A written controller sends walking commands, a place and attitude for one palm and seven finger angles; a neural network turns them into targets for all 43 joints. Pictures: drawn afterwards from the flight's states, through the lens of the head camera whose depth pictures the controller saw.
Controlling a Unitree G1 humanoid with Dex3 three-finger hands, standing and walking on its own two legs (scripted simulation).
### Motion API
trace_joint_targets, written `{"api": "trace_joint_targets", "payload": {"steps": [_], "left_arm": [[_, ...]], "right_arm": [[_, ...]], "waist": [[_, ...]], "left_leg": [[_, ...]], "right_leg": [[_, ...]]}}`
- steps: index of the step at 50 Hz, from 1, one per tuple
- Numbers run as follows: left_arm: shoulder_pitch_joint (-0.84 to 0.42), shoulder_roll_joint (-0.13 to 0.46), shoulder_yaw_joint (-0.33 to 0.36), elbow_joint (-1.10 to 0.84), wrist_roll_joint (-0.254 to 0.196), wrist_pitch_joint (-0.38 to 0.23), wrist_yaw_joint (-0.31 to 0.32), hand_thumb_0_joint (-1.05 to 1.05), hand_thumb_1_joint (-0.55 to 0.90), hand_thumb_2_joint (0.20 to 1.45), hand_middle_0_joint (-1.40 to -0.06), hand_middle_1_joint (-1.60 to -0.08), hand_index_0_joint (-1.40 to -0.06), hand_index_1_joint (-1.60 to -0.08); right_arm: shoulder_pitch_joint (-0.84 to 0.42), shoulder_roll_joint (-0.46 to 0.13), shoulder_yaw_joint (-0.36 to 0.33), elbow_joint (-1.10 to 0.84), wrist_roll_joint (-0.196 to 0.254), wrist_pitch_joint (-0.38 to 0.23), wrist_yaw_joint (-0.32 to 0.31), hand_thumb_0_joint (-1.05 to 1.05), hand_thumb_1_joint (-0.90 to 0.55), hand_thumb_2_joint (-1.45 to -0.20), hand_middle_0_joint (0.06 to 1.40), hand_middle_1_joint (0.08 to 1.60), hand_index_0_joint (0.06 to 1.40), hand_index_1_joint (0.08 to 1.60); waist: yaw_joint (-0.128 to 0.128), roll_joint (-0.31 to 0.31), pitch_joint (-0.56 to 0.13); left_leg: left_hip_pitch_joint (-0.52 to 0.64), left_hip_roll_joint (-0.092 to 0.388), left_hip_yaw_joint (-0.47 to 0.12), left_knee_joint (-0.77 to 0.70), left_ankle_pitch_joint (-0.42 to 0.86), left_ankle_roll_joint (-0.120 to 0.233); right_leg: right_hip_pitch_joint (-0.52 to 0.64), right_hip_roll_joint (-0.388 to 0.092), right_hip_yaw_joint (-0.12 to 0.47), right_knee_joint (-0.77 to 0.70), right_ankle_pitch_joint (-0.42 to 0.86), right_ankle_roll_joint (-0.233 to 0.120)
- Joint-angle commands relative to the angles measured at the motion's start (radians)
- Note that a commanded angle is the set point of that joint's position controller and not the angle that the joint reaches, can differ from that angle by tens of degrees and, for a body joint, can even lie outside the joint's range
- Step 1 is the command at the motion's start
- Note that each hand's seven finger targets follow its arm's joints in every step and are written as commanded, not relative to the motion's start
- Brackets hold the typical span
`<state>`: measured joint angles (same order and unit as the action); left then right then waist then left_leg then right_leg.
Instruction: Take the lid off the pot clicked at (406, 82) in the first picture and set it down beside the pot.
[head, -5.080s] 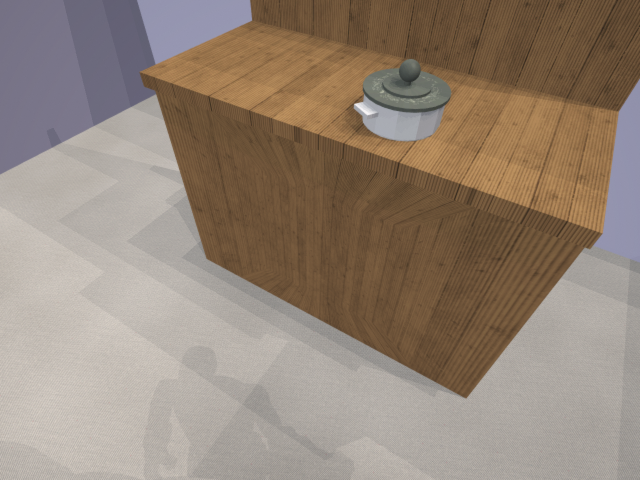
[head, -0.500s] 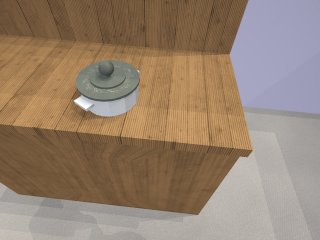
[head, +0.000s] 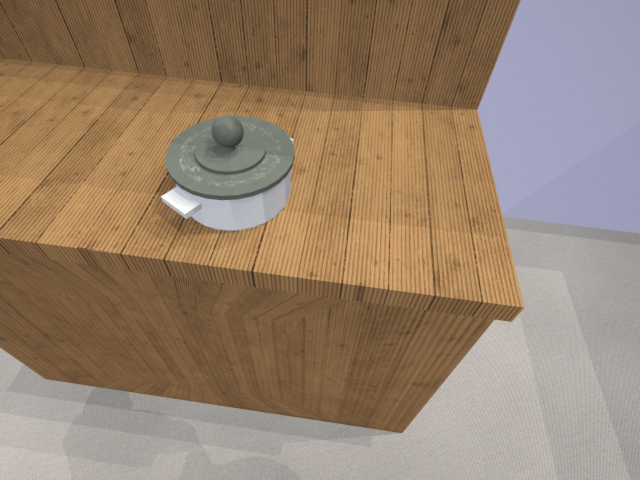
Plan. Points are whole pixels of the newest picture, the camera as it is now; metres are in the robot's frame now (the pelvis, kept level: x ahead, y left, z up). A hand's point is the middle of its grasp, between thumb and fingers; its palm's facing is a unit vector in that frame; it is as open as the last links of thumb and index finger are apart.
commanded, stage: shuffle to correct the standing spot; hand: left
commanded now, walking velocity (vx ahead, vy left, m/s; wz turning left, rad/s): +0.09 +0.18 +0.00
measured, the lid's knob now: (227, 131) +0.52 +0.18 +0.15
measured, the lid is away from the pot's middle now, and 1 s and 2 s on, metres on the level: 0.00 0.00 0.00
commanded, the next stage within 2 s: come to a stop and stand still in 0.68 s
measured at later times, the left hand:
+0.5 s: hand out of the picture +0.09 +0.19 -0.15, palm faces +0.04 -0.96 -0.28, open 7.3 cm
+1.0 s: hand out of the picture +0.07 +0.32 -0.19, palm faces +0.03 -0.97 -0.25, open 7.4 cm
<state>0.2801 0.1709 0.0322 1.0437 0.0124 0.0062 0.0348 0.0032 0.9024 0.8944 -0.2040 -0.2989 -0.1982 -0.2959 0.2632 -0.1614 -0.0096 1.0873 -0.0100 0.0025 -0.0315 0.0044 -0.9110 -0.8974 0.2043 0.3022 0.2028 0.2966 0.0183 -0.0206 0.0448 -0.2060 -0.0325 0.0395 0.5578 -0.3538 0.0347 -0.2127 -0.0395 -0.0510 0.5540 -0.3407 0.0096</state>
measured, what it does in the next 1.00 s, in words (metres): steps to the left: right foot, then left foot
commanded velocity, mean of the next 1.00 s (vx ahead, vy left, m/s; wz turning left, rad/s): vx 0.03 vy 0.08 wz -0.06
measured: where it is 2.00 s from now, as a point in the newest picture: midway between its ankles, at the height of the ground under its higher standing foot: outside the picture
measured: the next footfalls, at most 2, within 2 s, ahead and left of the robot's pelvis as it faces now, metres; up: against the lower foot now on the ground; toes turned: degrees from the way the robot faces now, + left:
right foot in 0.40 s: +0.08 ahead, -0.07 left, +0.00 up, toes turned -6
left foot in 0.88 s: +0.10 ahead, +0.21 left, +0.00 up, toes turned -2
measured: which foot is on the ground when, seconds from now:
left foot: down 0.00-0.40, up 0.42-0.86, down 0.88-1.00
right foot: down 0.00-0.06, up 0.08-0.38, down 0.40-0.88, up 0.90-1.00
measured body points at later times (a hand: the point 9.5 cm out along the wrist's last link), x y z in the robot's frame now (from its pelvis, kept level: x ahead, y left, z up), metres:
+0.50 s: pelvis +0.03 +0.01 +0.00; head +0.06 -0.02 +0.45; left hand +0.09 +0.24 -0.13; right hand +0.02 -0.21 -0.17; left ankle -0.02 +0.12 -0.68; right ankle +0.04 -0.07 -0.73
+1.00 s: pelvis +0.05 +0.11 +0.00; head +0.07 +0.14 +0.45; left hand +0.07 +0.37 -0.17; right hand +0.12 -0.12 -0.13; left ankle +0.08 +0.22 -0.73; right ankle +0.02 -0.03 -0.69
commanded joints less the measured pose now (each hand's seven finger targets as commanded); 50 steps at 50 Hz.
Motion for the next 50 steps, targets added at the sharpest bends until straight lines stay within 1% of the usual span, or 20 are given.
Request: {"api": "trace_joint_targets", "payload": {"steps": [1,3,4,7,15,17,18,20,21,23,25,28,39,41,42,43,44,46,48,50], "left_arm": [[0.013,0.168,0.045,-0.059,0.005,-0.005,0.013,0.0,0.9,0.9,-0.2,-0.3,-0.2,-0.3],[-0.015,0.11,0.035,-0.086,0.009,0.007,0.009,0.0,0.9,0.9,-0.2,-0.3,-0.2,-0.3],[-0.06,0.094,0.027,-0.105,0.013,0.012,0.013,0.0,0.9,0.9,-0.2,-0.3,-0.2,-0.3],[-0.08,0.09,0.033,-0.114,0.008,0.008,0.012,0.0,0.9,0.9,-0.2,-0.3,-0.2,-0.3],[-0.045,0.047,0.019,-0.127,0.009,0.009,0.006,0.0,0.9,0.9,-0.2,-0.3,-0.2,-0.3],[0.031,0.05,0.022,-0.112,0.01,-0.003,0.006,0.0,0.9,0.9,-0.2,-0.3,-0.2,-0.3],[0.087,0.07,0.028,-0.095,0.012,-0.013,0.01,0.0,0.9,0.9,-0.2,-0.3,-0.2,-0.3],[0.203,0.206,0.055,-0.072,0.015,-0.029,0.02,0.0,0.9,0.9,-0.2,-0.3,-0.2,-0.3],[0.209,0.219,0.057,-0.075,0.005,-0.032,0.024,0.0,0.9,0.9,-0.2,-0.3,-0.2,-0.3],[0.131,0.172,0.06,-0.099,0.007,-0.035,0.037,0.0,0.9,0.9,-0.2,-0.3,-0.2,-0.3],[0.085,0.153,0.053,-0.116,0.007,-0.039,0.035,0.0,0.9,0.9,-0.2,-0.3,-0.2,-0.3],[0.082,0.172,0.059,-0.126,0.008,-0.044,0.027,0.0,0.9,0.9,-0.2,-0.3,-0.2,-0.3],[0.054,0.275,0.086,-0.154,0.029,-0.015,0.017,0.0,0.9,0.9,-0.2,-0.3,-0.2,-0.3],[0.035,0.265,0.077,-0.155,0.03,-0.006,0.012,0.0,0.9,0.9,-0.2,-0.3,-0.2,-0.3],[0.033,0.225,0.067,-0.155,0.027,0.002,0.009,0.0,0.9,0.9,-0.2,-0.3,-0.2,-0.3],[0.065,0.161,0.05,-0.153,0.019,0.01,0.008,0.0,0.9,0.9,-0.2,-0.3,-0.2,-0.3],[0.102,0.088,0.034,-0.152,0.01,0.018,0.006,0.0,0.9,0.9,-0.2,-0.3,-0.2,-0.3],[0.11,0.081,0.025,-0.158,0.005,0.019,0.015,0.0,0.9,0.9,-0.2,-0.3,-0.2,-0.3],[0.095,0.093,0.032,-0.095,0.009,0.022,0.007,0.0,0.9,0.9,-0.2,-0.3,-0.2,-0.3],[0.082,0.116,0.037,-0.087,0.007,0.024,-0.01,0.0,0.9,0.9,-0.2,-0.3,-0.2,-0.3]], "right_arm": [[0.077,-0.084,-0.026,-0.054,-0.004,-0.019,0.002,0.0,-0.9,-0.9,0.2,0.3,0.2,0.3],[0.145,-0.149,-0.039,-0.047,-0.014,-0.019,0.0,0.0,-0.9,-0.9,0.2,0.3,0.2,0.3],[0.178,-0.147,-0.038,-0.044,-0.015,-0.015,-0.004,0.0,-0.9,-0.9,0.2,0.3,0.2,0.3],[0.152,-0.13,-0.031,-0.078,-0.019,-0.015,-0.008,0.0,-0.9,-0.9,0.2,0.3,0.2,0.3],[0.148,-0.12,-0.03,-0.094,-0.023,-0.02,-0.006,0.0,-0.9,-0.9,0.2,0.3,0.2,0.3],[0.138,-0.125,-0.033,-0.094,-0.015,-0.019,-0.004,0.0,-0.9,-0.9,0.2,0.3,0.2,0.3],[0.136,-0.117,-0.034,-0.099,-0.006,-0.02,-0.001,0.0,-0.9,-0.9,0.2,0.3,0.2,0.3],[0.097,-0.087,-0.038,-0.148,-0.003,-0.019,0.008,0.0,-0.9,-0.9,0.2,0.3,0.2,0.3],[0.075,-0.121,-0.046,-0.157,-0.015,0.0,0.003,0.0,-0.9,-0.9,0.2,0.3,0.2,0.3],[0.037,-0.106,-0.052,-0.151,-0.018,0.019,0.014,0.0,-0.9,-0.9,0.2,0.3,0.2,0.3],[0.045,-0.091,-0.053,-0.147,-0.022,0.032,0.033,0.0,-0.9,-0.9,0.2,0.3,0.2,0.3],[0.038,-0.072,-0.056,-0.157,-0.015,0.045,0.042,0.0,-0.9,-0.9,0.2,0.3,0.2,0.3],[-0.104,-0.089,-0.06,-0.236,0.01,0.029,0.048,0.0,-0.9,-0.9,0.2,0.3,0.2,0.3],[-0.023,-0.077,-0.058,-0.203,0.012,0.01,0.041,0.0,-0.9,-0.9,0.2,0.3,0.2,0.3],[0.033,-0.089,-0.056,-0.182,0.012,-0.005,0.035,0.0,-0.9,-0.9,0.2,0.3,0.2,0.3],[0.071,-0.135,-0.061,-0.164,0.008,-0.018,0.028,0.0,-0.9,-0.9,0.2,0.3,0.2,0.3],[0.089,-0.21,-0.074,-0.168,-0.002,-0.021,0.024,0.0,-0.9,-0.9,0.2,0.3,0.2,0.3],[0.058,-0.203,-0.058,-0.194,-0.02,-0.008,0.016,0.0,-0.9,-0.9,0.2,0.3,0.2,0.3],[-0.034,-0.141,-0.034,-0.162,-0.018,-0.026,-0.006,0.0,-0.9,-0.9,0.2,0.3,0.2,0.3],[-0.057,-0.126,-0.026,-0.165,-0.014,-0.026,-0.01,0.0,-0.9,-0.9,0.2,0.3,0.2,0.3]], "waist": [[-0.017,-0.033,0.017],[-0.043,0.228,0.018],[-0.062,0.279,0.045],[-0.044,0.147,0.01],[-0.014,0.119,-0.016],[0.026,0.069,-0.042],[0.055,0.006,-0.055],[0.079,-0.291,-0.056],[0.069,-0.157,-0.012],[0.05,-0.163,0.038],[0.018,-0.106,0.005],[0.007,-0.102,-0.022],[0.04,-0.212,0.0],[0.0,-0.219,-0.045],[-0.025,-0.143,-0.065],[-0.033,0.02,-0.107],[-0.032,0.304,-0.103],[-0.016,0.115,-0.018],[0.014,0.262,-0.027],[0.01,0.244,-0.011]], "left_leg": [[0.0,0.066,-0.05,-0.111,0.171,-0.015],[0.088,0.216,-0.257,-0.203,0.366,0.078],[0.138,0.259,-0.339,-0.262,0.493,0.135],[0.167,0.284,-0.339,-0.225,0.622,0.219],[0.108,0.213,-0.161,-0.201,0.664,0.173],[0.068,0.193,-0.117,-0.135,0.593,0.129],[-0.001,0.158,-0.077,-0.059,0.494,0.084],[-0.348,-0.023,0.035,0.282,-0.181,-0.03],[-0.371,0.021,-0.052,0.414,-0.254,-0.044],[-0.41,0.049,-0.101,0.53,-0.16,-0.049],[-0.38,0.051,-0.088,0.55,-0.05,-0.06],[-0.364,0.045,-0.048,0.54,0.036,-0.088],[-0.17,0.03,0.015,0.168,0.038,-0.1],[0.01,0.001,0.056,0.01,0.107,-0.091],[0.092,0.016,0.036,-0.092,0.149,-0.082],[0.186,0.116,-0.03,-0.164,0.219,-0.07],[0.159,0.321,-0.303,-0.235,0.403,-0.008],[-0.043,0.394,-0.332,-0.276,0.479,0.114],[-0.069,0.303,-0.286,-0.303,0.413,0.072],[-0.054,0.259,-0.201,-0.286,0.449,0.073]], "right_leg": [[-0.045,-0.18,0.161,-0.06,0.246,-0.117],[-0.184,-0.019,-0.031,0.171,-0.059,-0.045],[-0.303,0.018,-0.023,0.326,-0.264,-0.03],[-0.38,-0.025,0.036,0.526,-0.252,-0.041],[-0.168,-0.009,-0.024,0.215,-0.106,-0.035],[-0.028,-0.013,-0.02,0.025,0.048,-0.043],[0.102,-0.046,0.015,-0.091,0.169,-0.048],[0.304,-0.439,0.569,-0.238,0.506,-0.25],[0.235,-0.496,0.565,-0.248,0.549,-0.316],[0.116,-0.411,0.504,-0.259,0.412,-0.3],[0.064,-0.313,0.332,-0.248,0.409,-0.244],[0.029,-0.26,0.231,-0.238,0.452,-0.204],[-0.085,-0.285,0.235,-0.177,0.345,-0.164],[-0.139,-0.238,0.191,-0.111,0.302,-0.12],[-0.154,-0.177,0.162,-0.035,0.234,-0.093],[-0.183,-0.101,0.103,0.105,0.065,-0.064],[-0.283,0.017,0.016,0.271,-0.275,-0.001],[-0.206,0.007,0.097,0.445,-0.258,-0.022],[-0.187,0.0,0.141,0.462,-0.137,0.006],[-0.193,0.013,0.123,0.462,-0.083,0.014]]}}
